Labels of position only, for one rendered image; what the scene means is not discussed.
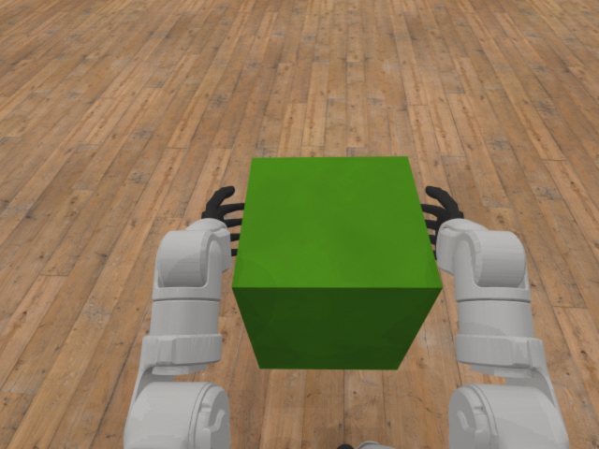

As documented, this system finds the left robot forearm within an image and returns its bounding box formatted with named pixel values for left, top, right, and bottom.
left=124, top=218, right=232, bottom=440

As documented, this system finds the robot right upper arm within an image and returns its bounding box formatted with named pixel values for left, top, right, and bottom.
left=448, top=383, right=568, bottom=449

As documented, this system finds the carton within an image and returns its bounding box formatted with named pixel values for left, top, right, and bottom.
left=232, top=156, right=443, bottom=370

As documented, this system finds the left robot hand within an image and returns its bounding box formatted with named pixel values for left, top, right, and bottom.
left=201, top=186, right=245, bottom=256

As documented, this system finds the right robot forearm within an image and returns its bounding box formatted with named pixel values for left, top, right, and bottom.
left=436, top=218, right=570, bottom=449

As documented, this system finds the robot left upper arm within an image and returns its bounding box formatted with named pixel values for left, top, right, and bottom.
left=124, top=382, right=230, bottom=449

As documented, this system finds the right robot hand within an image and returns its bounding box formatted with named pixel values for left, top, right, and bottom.
left=420, top=186, right=464, bottom=260

